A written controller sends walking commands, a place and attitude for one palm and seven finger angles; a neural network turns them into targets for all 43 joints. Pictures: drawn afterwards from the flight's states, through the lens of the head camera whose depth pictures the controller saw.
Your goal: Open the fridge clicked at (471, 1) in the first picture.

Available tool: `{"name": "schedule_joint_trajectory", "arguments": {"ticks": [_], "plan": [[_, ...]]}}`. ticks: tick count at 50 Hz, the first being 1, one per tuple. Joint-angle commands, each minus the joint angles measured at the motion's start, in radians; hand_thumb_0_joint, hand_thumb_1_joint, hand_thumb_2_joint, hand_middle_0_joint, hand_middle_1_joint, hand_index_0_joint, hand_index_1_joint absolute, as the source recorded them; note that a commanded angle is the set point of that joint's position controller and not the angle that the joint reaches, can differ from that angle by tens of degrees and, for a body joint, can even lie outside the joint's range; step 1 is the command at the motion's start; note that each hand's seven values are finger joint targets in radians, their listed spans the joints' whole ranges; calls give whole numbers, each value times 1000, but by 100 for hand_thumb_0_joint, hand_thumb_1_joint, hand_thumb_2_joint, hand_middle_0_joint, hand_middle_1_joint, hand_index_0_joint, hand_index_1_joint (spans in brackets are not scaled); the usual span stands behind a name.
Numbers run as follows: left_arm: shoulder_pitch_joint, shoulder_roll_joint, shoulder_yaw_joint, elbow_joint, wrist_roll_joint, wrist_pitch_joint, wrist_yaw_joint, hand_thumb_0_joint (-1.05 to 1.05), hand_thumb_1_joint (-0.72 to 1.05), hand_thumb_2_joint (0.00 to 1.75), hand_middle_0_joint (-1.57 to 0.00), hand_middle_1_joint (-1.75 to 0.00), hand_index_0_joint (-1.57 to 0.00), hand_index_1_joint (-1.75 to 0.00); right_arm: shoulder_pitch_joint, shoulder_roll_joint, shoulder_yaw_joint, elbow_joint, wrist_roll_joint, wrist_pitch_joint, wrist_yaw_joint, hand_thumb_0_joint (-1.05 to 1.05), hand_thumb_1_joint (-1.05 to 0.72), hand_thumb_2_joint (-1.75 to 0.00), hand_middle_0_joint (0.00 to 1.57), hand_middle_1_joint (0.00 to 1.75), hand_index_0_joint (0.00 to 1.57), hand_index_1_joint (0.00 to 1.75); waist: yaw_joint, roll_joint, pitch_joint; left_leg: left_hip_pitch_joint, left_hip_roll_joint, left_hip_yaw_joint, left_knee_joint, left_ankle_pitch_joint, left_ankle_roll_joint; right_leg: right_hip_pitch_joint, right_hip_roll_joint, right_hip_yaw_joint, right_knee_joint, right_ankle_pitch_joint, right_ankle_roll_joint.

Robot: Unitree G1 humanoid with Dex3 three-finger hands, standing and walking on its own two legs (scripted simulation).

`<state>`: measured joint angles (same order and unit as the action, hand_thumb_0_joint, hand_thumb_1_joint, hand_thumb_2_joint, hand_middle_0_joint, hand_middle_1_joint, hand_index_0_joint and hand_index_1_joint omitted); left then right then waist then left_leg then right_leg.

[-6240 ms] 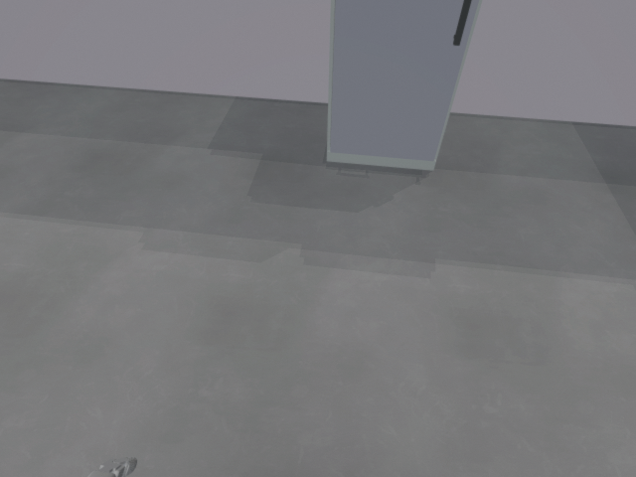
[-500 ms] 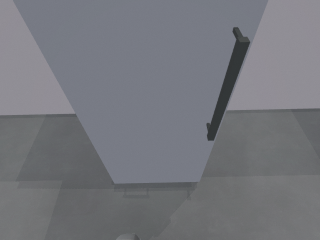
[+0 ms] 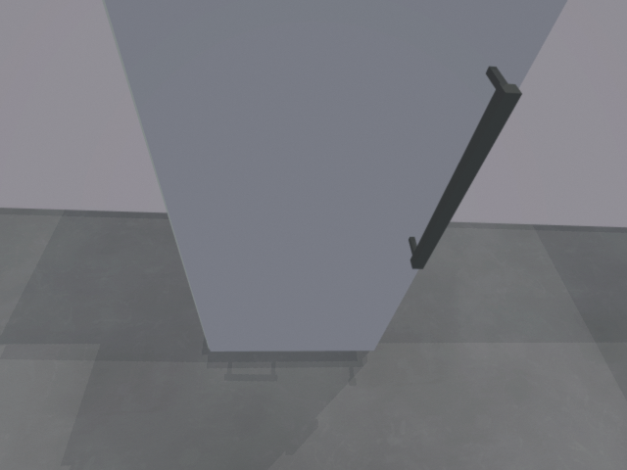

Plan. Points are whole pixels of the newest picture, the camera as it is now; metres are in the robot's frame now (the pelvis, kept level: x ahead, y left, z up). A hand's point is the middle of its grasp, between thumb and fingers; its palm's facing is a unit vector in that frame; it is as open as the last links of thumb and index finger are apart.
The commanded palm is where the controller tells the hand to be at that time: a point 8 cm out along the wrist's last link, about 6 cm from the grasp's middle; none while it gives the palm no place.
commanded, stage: come to a stop and stand still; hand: right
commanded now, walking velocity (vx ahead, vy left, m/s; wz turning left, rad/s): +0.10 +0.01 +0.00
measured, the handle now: (448, 187) +0.52 -0.19 +0.07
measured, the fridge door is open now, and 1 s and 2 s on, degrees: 0 0 0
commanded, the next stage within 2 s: look again from close up in 0.76 s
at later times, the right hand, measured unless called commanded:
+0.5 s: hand out of the picture +0.02 -0.20 -0.18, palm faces +0.01 +0.98 -0.21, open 7.3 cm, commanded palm none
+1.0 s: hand out of the picture +0.02 -0.20 -0.18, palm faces +0.04 +0.97 -0.22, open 7.3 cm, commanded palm none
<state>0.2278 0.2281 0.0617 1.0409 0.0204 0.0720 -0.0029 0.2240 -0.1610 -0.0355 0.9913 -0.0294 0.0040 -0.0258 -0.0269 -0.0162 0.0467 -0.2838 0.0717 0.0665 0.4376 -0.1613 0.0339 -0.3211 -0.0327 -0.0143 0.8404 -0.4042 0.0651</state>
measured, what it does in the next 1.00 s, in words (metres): steps on the spot: right foot, then left foot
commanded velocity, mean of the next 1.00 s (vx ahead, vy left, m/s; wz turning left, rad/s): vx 0.02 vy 0.05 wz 0.00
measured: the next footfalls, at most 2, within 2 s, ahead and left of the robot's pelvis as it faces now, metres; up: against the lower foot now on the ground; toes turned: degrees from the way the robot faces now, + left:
right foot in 0.14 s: +0.01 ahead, -0.15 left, +0.00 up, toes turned -4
left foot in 0.46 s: +0.04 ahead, +0.08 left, +0.00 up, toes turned +6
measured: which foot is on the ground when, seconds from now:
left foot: down 0.00-0.16, up 0.18-0.44, down 0.46-1.00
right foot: up 0.00-0.12, down 0.14-1.00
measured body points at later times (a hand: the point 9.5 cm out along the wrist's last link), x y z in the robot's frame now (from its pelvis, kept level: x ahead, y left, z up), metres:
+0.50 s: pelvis +0.00 -0.02 -0.01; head +0.03 -0.01 +0.44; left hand -0.04 +0.19 -0.17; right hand +0.02 -0.25 -0.17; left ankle +0.00 +0.08 -0.75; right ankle -0.05 -0.16 -0.75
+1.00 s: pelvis +0.00 -0.02 -0.01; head +0.01 -0.01 +0.44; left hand +0.04 +0.23 -0.17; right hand +0.01 -0.25 -0.17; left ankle +0.00 +0.08 -0.75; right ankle -0.03 -0.15 -0.74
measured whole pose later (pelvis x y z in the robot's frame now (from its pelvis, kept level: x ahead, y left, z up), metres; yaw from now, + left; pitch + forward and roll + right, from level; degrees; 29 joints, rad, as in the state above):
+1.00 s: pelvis +0.00 -0.02 -0.01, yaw -1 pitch +0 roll +1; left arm 0.26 0.19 0.03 1.04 0.02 0.01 0.04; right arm 0.30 -0.16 0.00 1.05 -0.02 -0.03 -0.04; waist 0.01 -0.03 0.01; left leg -0.21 -0.02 0.12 0.50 -0.28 0.04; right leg -0.22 -0.07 -0.02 0.59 -0.35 0.00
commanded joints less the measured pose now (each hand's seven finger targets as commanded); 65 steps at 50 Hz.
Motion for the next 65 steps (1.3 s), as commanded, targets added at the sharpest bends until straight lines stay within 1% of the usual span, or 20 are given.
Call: {"name": "schedule_joint_trajectory", "arguments": {"ticks": [1,5,7,8,9,14,20,22,23,25,26,30,34,42,43,45,48,52,55,65], "plan": [[23,24,-4,-61,-6,-42,-1,0,90,90,-20,-30,-20,-30,54,-223,-55,-19,-5,-5,-5,0,-90,-90,20,30,20,30,-23,226,-61,112,205,-263,-232,-164,101,5,8,-38,-167,-18,-22],[172,15,-21,6,-7,-67,13,0,90,90,-20,-30,-20,-30,1,-173,-38,4,12,6,-3,0,-90,-90,20,30,20,30,52,131,-61,-96,102,-177,-166,-320,12,309,0,-51,-501,129,-45],[161,111,-10,-3,8,-77,23,0,90,90,-20,-30,-20,-30,17,-79,-15,-4,22,11,6,0,-90,-90,20,30,20,30,46,-166,11,-137,-22,-25,55,-257,-54,147,-238,240,-700,-183,-124],[102,135,-9,-26,8,-73,25,0,90,90,-20,-30,-20,-30,6,-73,-11,-8,12,10,13,0,-90,-90,20,30,20,30,30,-159,52,-101,-32,2,133,-226,-63,22,-300,327,-752,-284,-162],[53,114,-13,-23,8,-79,29,0,90,90,-20,-30,-20,-30,-10,-70,-11,16,1,15,13,0,-90,-90,20,30,20,30,32,-236,88,-99,-27,-15,205,-224,-67,-6,-276,317,-792,-274,-159],[81,65,-24,10,2,-95,50,0,90,90,-20,-30,-20,-30,34,-67,-11,65,5,8,28,0,-90,-90,20,30,20,30,30,-133,89,-186,-18,-37,345,-193,-78,169,-217,161,-682,211,-173],[133,78,-4,59,1,-88,62,0,90,90,-20,-30,-20,-30,30,-54,-10,68,21,3,19,0,-90,-90,20,30,20,30,41,-140,-13,-24,-34,1,68,-138,-70,274,-214,116,-477,756,-172],[148,52,-3,68,-10,-91,60,0,90,90,-20,-30,-20,-30,100,-80,-14,102,20,-8,11,0,-90,-90,20,30,20,30,23,-68,-64,163,-4,-26,-70,116,-52,191,-160,73,-398,651,-114],[156,14,-10,68,-15,-94,55,0,90,90,-20,-30,-20,-30,121,-112,-18,115,20,-14,1,0,-90,-90,20,30,20,30,20,13,-83,294,79,-99,-44,330,-26,76,-120,31,-366,486,-79],[129,-36,-24,61,-14,-79,53,0,90,90,-20,-30,-20,-30,135,-139,-22,126,20,-22,-7,0,-90,-90,20,30,20,30,12,233,-96,287,183,-181,-61,475,48,32,-48,-47,-333,95,-35],[115,-36,-25,61,-12,-72,54,0,90,90,-20,-30,-20,-30,117,-124,-15,127,20,-24,-9,0,-90,-90,20,30,20,30,13,236,-67,242,192,-194,-95,461,73,36,-48,-36,-292,-2,-34],[155,-51,-34,103,-11,-70,49,0,90,90,-20,-30,-20,-30,35,-96,-3,113,25,-20,-13,0,-90,-90,20,30,20,30,51,94,-47,140,129,-122,-71,319,61,147,-80,-23,-396,211,-42],[126,-29,-39,116,-7,-84,48,0,90,90,-20,-30,-20,-30,28,-83,0,111,26,-14,-11,0,-90,-90,20,30,20,30,29,-51,-3,140,47,-65,-60,218,-2,163,-116,-4,-465,408,-55],[109,-9,-41,105,-9,-83,52,0,90,90,-20,-30,-20,-30,63,-94,9,126,25,-21,-13,0,-90,-90,20,30,20,30,29,9,-17,160,57,-76,-77,295,-3,207,-111,-23,-480,393,-51],[45,67,-32,-6,3,-78,42,0,90,90,-20,-30,-20,-30,152,-226,12,67,0,-42,-22,0,-90,-90,20,30,20,30,14,127,106,140,33,-102,-58,487,-41,102,-38,8,-359,357,-72],[96,42,-13,-37,2,-96,44,0,90,90,-20,-30,-20,-30,130,-188,-9,39,13,-48,-23,0,-90,-90,20,30,20,30,32,71,-162,283,143,-175,20,567,29,56,-22,-23,-285,169,-73],[51,19,-17,-82,-1,-81,39,0,90,90,-20,-30,-20,-30,130,-158,2,3,1,-46,-24,0,-90,-90,20,30,20,30,20,167,-89,193,164,-220,-62,352,74,-11,-18,-9,-185,20,-77],[85,57,-10,-78,-3,-89,34,0,90,90,-20,-30,-20,-30,48,-177,-4,-41,6,-37,-21,0,-90,-90,20,30,20,30,64,59,-4,-17,91,-147,-72,13,52,117,-42,12,-325,199,-90],[54,92,-13,-76,-4,-106,35,0,90,90,-20,-30,-20,-30,74,-171,2,-32,10,-28,-16,0,-90,-90,20,30,20,30,32,-91,-10,50,27,-75,9,74,4,99,-91,56,-389,389,-106],[-2,149,-17,-87,-4,-108,29,0,90,90,-20,-30,-20,-30,71,-187,13,-12,7,-14,-7,0,-90,-90,20,30,20,30,16,-47,40,97,26,-56,-20,-40,-27,11,-103,114,-547,111,-117]]}}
